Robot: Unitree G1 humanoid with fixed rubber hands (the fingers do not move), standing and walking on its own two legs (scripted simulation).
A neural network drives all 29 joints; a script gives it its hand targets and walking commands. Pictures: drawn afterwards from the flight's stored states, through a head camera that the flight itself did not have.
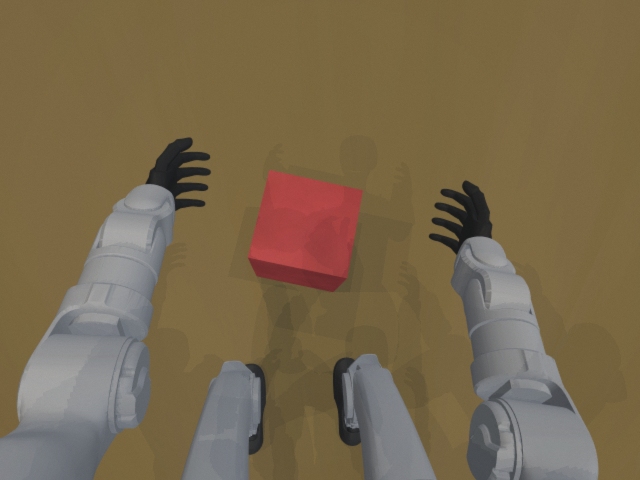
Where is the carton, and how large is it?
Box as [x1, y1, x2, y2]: [248, 170, 362, 291]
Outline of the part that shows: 269,170 248,254 248,258 256,275 333,291 346,278 362,190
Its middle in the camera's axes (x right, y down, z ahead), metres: -0.03 -0.01 +0.95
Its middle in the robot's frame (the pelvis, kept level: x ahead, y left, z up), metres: +0.52 -0.03 -0.54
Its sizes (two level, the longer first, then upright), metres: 0.210 0.200 0.250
